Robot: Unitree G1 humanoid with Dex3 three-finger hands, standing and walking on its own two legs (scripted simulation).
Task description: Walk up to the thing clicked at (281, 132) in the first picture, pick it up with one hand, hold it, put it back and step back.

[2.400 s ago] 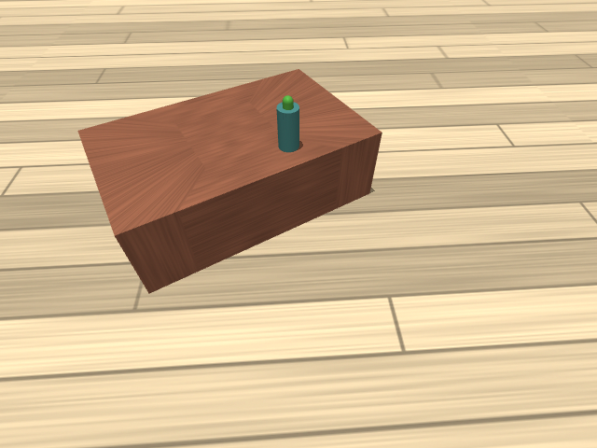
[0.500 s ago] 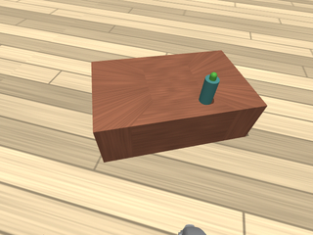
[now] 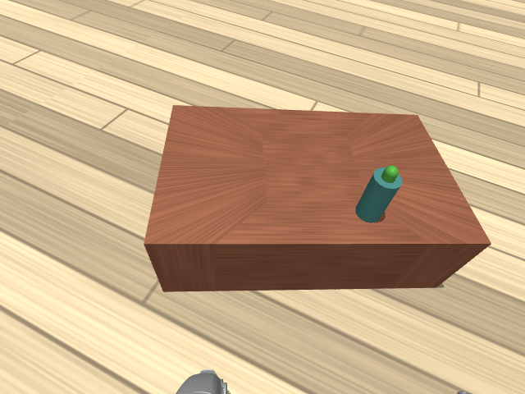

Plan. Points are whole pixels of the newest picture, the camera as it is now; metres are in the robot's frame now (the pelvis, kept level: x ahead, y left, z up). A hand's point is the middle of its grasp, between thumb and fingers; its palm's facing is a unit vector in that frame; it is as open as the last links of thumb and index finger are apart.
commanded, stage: walk up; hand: right
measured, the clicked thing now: (379, 191) +0.74 -0.35 -0.27
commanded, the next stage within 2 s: none
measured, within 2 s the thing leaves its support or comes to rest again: neither
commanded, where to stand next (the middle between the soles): +0.28 -0.17 m, yaw +6 degrees
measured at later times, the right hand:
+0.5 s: hand out of the picture +0.19 -0.47 -0.12, palm faces -0.04 +0.88 -0.48, open 7.4 cm
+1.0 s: hand (475, 285) +0.37 -0.43 -0.12, palm faces -0.15 +0.92 -0.37, open 7.4 cm
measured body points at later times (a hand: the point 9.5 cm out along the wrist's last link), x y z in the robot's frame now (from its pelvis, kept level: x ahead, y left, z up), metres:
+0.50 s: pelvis +0.12 -0.16 +0.01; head +0.10 -0.17 +0.46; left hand +0.12 +0.18 -0.08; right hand +0.19 -0.51 -0.09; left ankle +0.13 -0.01 -0.64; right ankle +0.13 -0.28 -0.70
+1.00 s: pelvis +0.21 -0.20 +0.01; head +0.24 -0.18 +0.46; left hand +0.25 +0.12 -0.11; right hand +0.37 -0.47 -0.10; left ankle +0.29 -0.08 -0.70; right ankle +0.23 -0.34 -0.68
